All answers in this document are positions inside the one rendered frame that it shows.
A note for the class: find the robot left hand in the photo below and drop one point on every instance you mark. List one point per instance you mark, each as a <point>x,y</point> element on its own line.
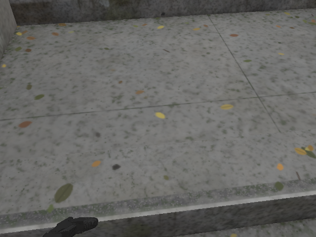
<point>72,226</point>

